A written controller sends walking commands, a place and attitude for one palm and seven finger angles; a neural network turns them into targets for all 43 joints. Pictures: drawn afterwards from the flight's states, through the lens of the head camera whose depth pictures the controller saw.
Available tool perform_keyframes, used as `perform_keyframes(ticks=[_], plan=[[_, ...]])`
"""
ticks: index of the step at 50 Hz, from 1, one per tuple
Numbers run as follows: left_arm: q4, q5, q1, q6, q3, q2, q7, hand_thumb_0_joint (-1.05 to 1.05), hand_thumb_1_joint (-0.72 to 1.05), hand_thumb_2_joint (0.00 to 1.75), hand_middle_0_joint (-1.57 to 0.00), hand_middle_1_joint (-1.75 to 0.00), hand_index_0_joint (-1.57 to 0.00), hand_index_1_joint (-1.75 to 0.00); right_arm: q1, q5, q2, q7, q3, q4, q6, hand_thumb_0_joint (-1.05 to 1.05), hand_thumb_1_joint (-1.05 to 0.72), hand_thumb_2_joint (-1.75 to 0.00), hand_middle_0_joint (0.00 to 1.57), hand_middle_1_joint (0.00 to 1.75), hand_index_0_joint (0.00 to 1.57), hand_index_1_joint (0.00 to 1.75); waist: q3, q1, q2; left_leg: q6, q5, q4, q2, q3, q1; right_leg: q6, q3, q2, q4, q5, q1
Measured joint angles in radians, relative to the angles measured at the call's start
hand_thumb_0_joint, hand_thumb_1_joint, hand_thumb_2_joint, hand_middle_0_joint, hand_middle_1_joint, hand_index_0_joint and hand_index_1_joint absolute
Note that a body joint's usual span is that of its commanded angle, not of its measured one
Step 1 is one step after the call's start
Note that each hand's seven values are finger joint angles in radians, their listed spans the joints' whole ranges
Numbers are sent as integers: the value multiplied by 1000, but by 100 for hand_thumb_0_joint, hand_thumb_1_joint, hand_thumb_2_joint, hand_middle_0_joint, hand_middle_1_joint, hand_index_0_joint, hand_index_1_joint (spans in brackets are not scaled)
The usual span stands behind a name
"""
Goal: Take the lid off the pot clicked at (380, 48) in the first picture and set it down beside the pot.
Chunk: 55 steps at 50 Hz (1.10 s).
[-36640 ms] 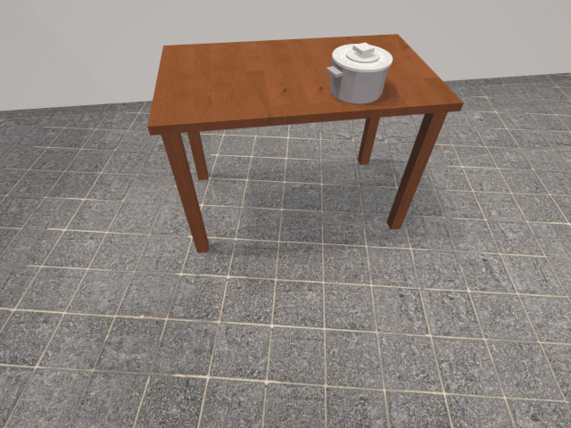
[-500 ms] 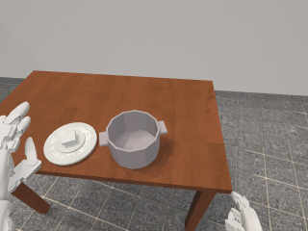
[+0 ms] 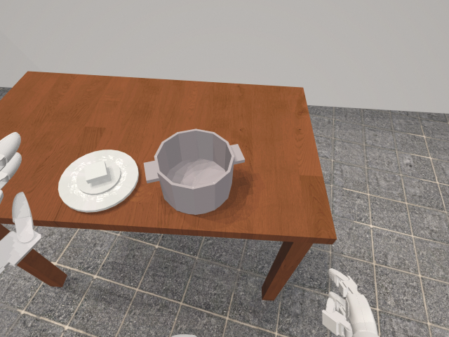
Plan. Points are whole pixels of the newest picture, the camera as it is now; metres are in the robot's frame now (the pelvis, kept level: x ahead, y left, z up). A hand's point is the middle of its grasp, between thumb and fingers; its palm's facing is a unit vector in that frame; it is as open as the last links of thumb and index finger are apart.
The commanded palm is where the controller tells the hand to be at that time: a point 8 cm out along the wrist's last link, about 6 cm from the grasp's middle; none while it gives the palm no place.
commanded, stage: step back with the hand held close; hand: left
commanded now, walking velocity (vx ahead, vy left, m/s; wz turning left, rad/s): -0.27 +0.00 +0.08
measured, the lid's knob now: (96, 171) +0.45 +0.36 -0.05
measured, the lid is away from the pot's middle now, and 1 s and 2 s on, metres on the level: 0.24 0.24 0.24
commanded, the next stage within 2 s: stop stepping back and stand still in 0.64 s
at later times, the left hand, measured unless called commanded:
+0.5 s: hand out of the picture +0.10 +0.23 +0.18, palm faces +0.30 -0.85 -0.44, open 7.4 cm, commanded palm +0.03 +0.28 +0.19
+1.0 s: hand out of the picture -0.08 +0.22 +0.18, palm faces +0.27 -0.81 -0.52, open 7.4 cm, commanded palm -0.12 +0.28 +0.19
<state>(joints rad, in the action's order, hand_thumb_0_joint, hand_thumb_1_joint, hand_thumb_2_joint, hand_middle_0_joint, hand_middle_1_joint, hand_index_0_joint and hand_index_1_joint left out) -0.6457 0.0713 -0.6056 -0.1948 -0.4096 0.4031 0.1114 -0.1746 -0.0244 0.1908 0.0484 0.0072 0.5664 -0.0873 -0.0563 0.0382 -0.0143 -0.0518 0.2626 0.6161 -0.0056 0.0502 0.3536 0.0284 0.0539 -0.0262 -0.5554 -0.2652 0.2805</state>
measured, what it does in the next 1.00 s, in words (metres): walks backwards: right foot, then left foot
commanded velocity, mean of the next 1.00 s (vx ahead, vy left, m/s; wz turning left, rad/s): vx -0.17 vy -0.01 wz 0.04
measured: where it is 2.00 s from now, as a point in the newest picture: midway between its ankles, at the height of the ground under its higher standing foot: outside the picture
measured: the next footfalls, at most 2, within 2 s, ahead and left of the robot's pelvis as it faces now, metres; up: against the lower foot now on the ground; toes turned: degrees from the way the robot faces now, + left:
right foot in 0.46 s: -0.09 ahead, -0.15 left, +0.00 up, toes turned -5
left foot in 0.74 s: -0.09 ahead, +0.12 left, +0.00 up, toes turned +1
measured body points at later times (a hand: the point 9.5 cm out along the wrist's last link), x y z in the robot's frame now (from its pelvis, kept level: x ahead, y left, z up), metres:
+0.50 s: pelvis -0.11 +0.01 +0.00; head -0.07 +0.02 +0.45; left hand +0.08 +0.28 +0.20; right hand +0.08 -0.21 -0.07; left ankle +0.01 +0.10 -0.73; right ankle -0.13 -0.15 -0.73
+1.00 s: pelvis -0.25 +0.00 -0.02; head -0.25 +0.03 +0.43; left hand -0.10 +0.26 +0.21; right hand -0.09 -0.23 -0.08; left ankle -0.13 +0.11 -0.72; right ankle -0.24 -0.13 -0.73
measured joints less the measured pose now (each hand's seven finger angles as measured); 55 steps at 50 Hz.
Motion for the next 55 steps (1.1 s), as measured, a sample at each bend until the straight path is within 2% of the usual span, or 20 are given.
perform_keyframes(ticks=[3, 7, 10, 13, 16, 20, 23, 27, 30, 32, 34, 37, 38, 40, 43, 46, 49, 50, 52, 55], plan=[[35, 0, 32, 3, 34, -35, -5, 1, 89, 90, -21, -30, -21, -30, -1, -7, 0, -5, 7, 1, 8, 2, -90, -89, 21, 30, 20, 30, 9, -14, -26, 9, 10, 29, -12, -18, 31, -6, 18, 13, 10, 16, 9], [40, 0, 10, 10, 76, -46, -6, 1, 89, 90, -21, -30, -21, -30, -21, -10, -3, -4, 2, 3, 28, 2, -90, -89, 21, 30, 20, 30, 27, -46, 7, 24, 121, 117, -1, -42, 55, -8, 26, -3, -14, 19, 41], [11, -5, -16, 5, 74, -22, -2, 1, 89, 90, -22, -30, -21, -30, -35, -6, 8, 11, -3, 1, 31, 2, -90, -89, 21, 30, 20, 30, 26, -67, 40, 15, 26, 57, -3, -49, 38, 3, 34, -18, -37, 22, 68], [-9, -14, -27, -8, 34, 16, 9, 1, 89, 90, -22, -30, -21, -30, -36, -3, 7, 19, -13, -5, 17, 2, -90, -89, 21, 30, 20, 30, 3, -51, 69, 5, -6, 45, 3, -28, 47, -4, 13, -25, -88, -40, 98], [-23, -15, -30, -17, -3, 36, 18, 1, 89, 90, -22, -30, -21, -30, -38, 8, 0, 16, -20, -8, -15, 2, -91, -89, 21, 30, 20, 30, 6, -43, 54, 1, -34, 10, -9, -26, 62, -10, -1, -8, -182, -147, 103], [-41, -8, -17, -34, -14, 27, 25, 1, 89, 90, -22, -30, -21, -30, -24, 9, -13, -2, -12, 0, -46, 2, -90, -89, 20, 30, 20, 30, 15, -20, 32, 4, -89, -41, -31, -9, 77, -3, -6, 0, -99, -149, 29], [-24, -6, 8, -43, 3, 15, 15, 1, 89, 90, -21, -30, -21, -30, -1, 12, -21, -11, 5, 1, -54, 2, -90, -89, 21, 30, 20, 30, 18, -16, 20, 11, -123, -53, -41, 5, 106, -1, -13, 0, 17, -95, -38], [26, -7, 33, -46, 50, 3, -15, 1, 89, 90, -21, -30, -21, -30, 25, 7, -13, -16, 12, 6, -39, 2, -90, -89, 21, 30, 20, 30, -9, -40, -50, 24, -139, -39, -78, -36, 134, 12, 21, 44, 86, 18, -56], [14, 2, -24, -53, 57, 25, -29, 1, 89, 90, -22, -30, -21, -30, -6, -7, -19, -15, 4, 10, -15, 2, -90, -89, 21, 30, 20, 30, 14, -56, -16, 46, 51, 87, -44, -50, 163, 0, 24, 21, 33, -1, -25], [0, 1, -69, -55, 57, 27, -27, 1, 89, 90, -22, -30, -21, -30, -34, -9, -17, -9, -6, 27, 1, 2, -90, -89, 21, 30, 20, 30, 51, -62, 23, 53, 125, 230, -14, -49, 162, 0, 17, -6, -4, -15, -3], [-6, -1, -81, -57, 56, 20, -22, 1, 89, 90, -22, -30, -22, -30, -57, -10, -5, 1, -15, 40, 11, 2, -90, -89, 21, 30, 20, 30, 83, -69, 51, 55, 158, 269, 0, -52, 122, 6, 16, -27, -31, -20, 20], [-5, 2, -32, -71, 43, 11, 0, 1, 89, 90, -22, -30, -22, -30, -63, -13, 26, 19, -25, 37, -3, 2, -90, -89, 21, 30, 20, 30, 85, -83, 62, 37, 75, 83, -13, -66, 36, 21, 32, -45, -109, -33, 85], [56, -19, 38, -78, 58, 5, -10, 1, 89, 90, -22, -30, -22, -30, -49, 1, 34, 7, -42, 59, -27, 2, -90, -89, 21, 30, 20, 30, 71, -78, 64, 29, 51, 101, -1, -70, 69, 21, 10, -48, -201, -70, 137], [118, -11, 134, -18, 60, -16, -12, 1, 89, 90, -22, -30, -21, -30, -4, 14, 31, -9, -50, 76, -28, 2, -91, -89, 20, 30, 20, 30, 7, -62, 76, 23, 16, 110, 2, -62, 85, 14, -64, -10, -383, -213, 211], [61, 3, 58, 13, 5, -11, 5, 1, 89, 90, -21, -30, -21, -30, 14, 9, -12, -34, -44, 30, -42, 2, -91, -89, 20, 30, 20, 30, -30, -77, 88, 28, -39, 68, -22, -47, 91, 3, -77, 32, -460, -233, 245], [-83, 4, -84, 19, -15, 22, 14, 1, 90, 90, -21, -30, -21, -30, -27, 3, -34, -50, -31, -20, -60, 2, -91, -89, 21, 30, 20, 30, -17, -76, 79, 36, -69, 59, -43, -41, 111, -5, -40, 33, -325, -181, 166], [-167, -19, -157, -10, -25, 77, 14, 1, 89, 90, -21, -30, -21, -30, -78, 1, -27, -50, -16, -36, -57, 1, -90, -89, 21, 30, 20, 30, 23, -54, 51, 39, -31, 126, -48, -42, 160, -23, -3, 20, -145, -105, 29], [-159, -26, -140, -24, -13, 80, 5, 1, 89, 90, -21, -30, -21, -30, -81, -2, -15, -47, -17, -26, -47, 1, -90, -89, 21, 30, 20, 30, 21, -50, 15, 37, 26, 171, -54, -65, 176, -23, 15, 32, -144, -97, 20], [-107, -25, -79, -46, 10, 85, -15, 1, 89, 90, -22, -30, -21, -30, -96, -9, 1, -38, -20, 12, -19, 1, -90, -89, 21, 30, 20, 30, 39, -48, -26, 37, 119, 374, -29, -91, 221, -17, 47, 32, -152, -92, 9], [14, -15, 16, -50, 9, 55, -29, 0, 89, 90, -22, -30, -22, -30, -120, -20, 4, -25, -10, 65, 30, 2, -90, -89, 21, 30, 20, 30, 116, -20, 4, 33, 111, 674, 15, -62, 240, -14, 28, 2, -160, -77, 41]])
